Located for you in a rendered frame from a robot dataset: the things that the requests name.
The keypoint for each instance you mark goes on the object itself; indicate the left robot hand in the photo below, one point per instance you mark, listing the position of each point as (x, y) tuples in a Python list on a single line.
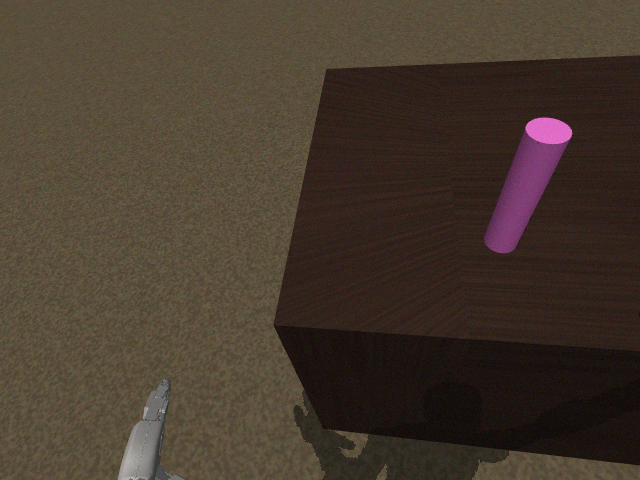
[(141, 458)]

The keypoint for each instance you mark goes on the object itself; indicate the can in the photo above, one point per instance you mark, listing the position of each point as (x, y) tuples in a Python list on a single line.
[(541, 147)]

